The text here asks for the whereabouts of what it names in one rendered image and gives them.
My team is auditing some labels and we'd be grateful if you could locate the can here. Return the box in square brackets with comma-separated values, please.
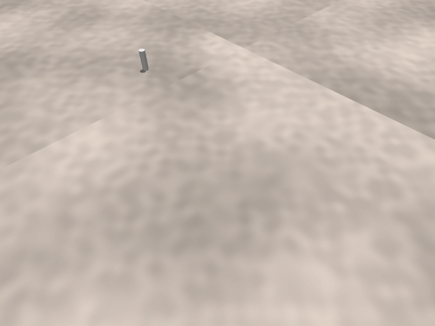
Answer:
[139, 49, 149, 71]

